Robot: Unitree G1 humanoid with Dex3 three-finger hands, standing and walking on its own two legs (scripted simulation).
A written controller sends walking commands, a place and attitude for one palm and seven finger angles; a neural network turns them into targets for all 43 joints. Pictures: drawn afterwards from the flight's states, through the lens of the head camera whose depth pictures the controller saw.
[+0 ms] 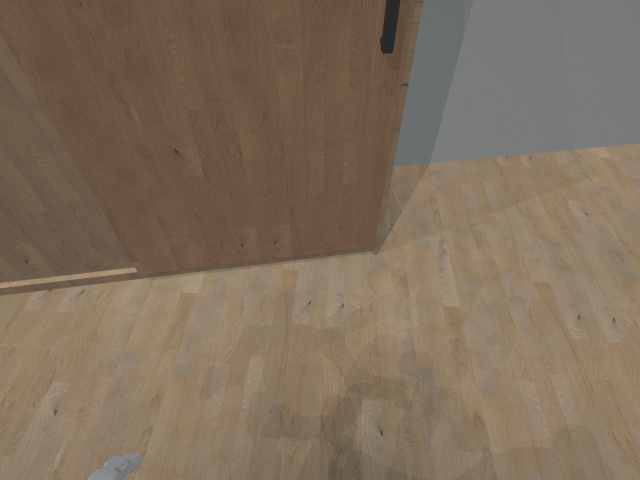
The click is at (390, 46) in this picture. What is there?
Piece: wardrobe's sliding door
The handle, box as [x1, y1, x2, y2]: [380, 0, 399, 53]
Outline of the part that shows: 399,0 386,0 382,36 380,37 381,50 383,53 392,52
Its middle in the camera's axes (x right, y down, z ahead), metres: +0.16 -0.53 +0.90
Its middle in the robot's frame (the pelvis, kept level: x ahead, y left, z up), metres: +1.05 -0.09 +0.17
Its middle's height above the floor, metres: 0.94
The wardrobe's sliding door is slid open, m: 0.00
